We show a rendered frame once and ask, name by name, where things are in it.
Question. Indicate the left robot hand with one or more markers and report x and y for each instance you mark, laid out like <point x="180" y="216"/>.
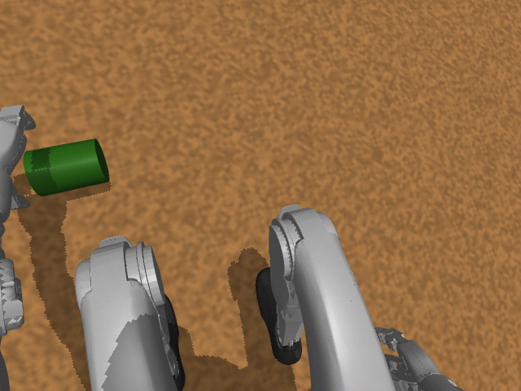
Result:
<point x="14" y="120"/>

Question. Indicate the can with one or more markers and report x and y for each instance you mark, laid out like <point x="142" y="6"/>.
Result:
<point x="65" y="167"/>

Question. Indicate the right robot foot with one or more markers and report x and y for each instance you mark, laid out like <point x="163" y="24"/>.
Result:
<point x="267" y="305"/>

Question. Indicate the right robot arm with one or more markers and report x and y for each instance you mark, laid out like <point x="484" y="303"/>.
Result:
<point x="437" y="382"/>

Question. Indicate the left robot arm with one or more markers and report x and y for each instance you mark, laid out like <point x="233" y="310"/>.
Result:
<point x="11" y="301"/>

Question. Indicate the left robot foot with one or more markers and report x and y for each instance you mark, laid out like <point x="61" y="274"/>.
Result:
<point x="179" y="376"/>

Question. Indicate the right robot hand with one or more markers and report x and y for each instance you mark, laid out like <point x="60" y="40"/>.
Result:
<point x="413" y="363"/>

